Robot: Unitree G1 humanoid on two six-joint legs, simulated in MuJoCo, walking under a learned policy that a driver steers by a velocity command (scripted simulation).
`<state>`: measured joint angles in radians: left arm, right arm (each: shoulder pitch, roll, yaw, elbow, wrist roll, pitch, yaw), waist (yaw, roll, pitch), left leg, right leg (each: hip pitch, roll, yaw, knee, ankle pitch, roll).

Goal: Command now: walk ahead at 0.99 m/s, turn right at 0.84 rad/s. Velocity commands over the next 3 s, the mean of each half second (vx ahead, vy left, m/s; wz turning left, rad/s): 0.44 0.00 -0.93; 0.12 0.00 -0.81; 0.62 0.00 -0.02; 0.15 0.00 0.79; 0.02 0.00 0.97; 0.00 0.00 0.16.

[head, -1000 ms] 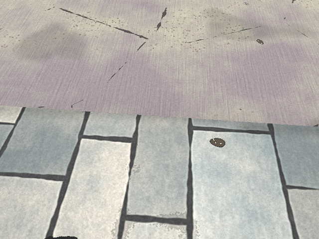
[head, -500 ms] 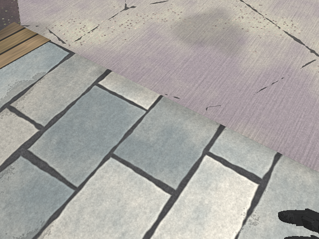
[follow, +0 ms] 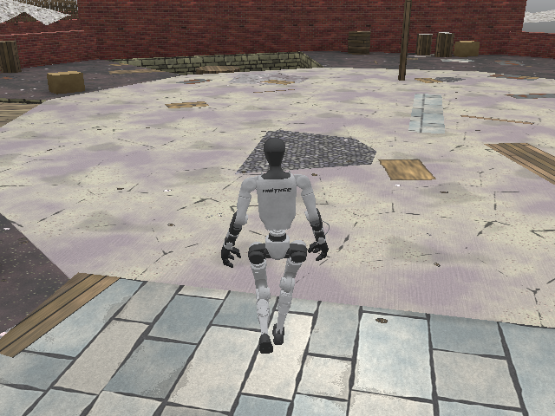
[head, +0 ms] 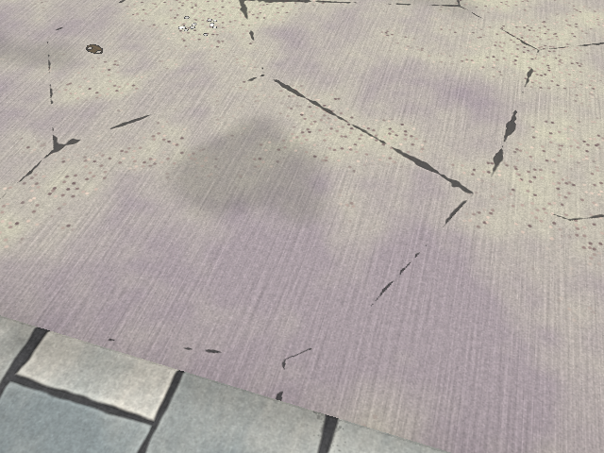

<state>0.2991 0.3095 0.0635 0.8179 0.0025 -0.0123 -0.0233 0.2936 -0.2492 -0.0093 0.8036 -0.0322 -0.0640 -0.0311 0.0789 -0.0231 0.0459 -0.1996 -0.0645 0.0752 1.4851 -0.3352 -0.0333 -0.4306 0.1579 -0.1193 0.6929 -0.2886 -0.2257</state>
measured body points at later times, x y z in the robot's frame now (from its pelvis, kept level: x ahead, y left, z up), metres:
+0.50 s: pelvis +0.31 +0.06 +0.04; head +0.33 +0.05 +0.49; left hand +0.61 +0.18 -0.03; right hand +0.20 -0.25 -0.05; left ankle +0.38 +0.19 -0.70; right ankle +0.31 -0.06 -0.65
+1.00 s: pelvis +0.38 +0.04 +0.02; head +0.39 +0.04 +0.47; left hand +0.69 +0.11 -0.08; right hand +0.25 -0.22 -0.08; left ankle +0.44 +0.09 -0.70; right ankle +0.33 -0.08 -0.70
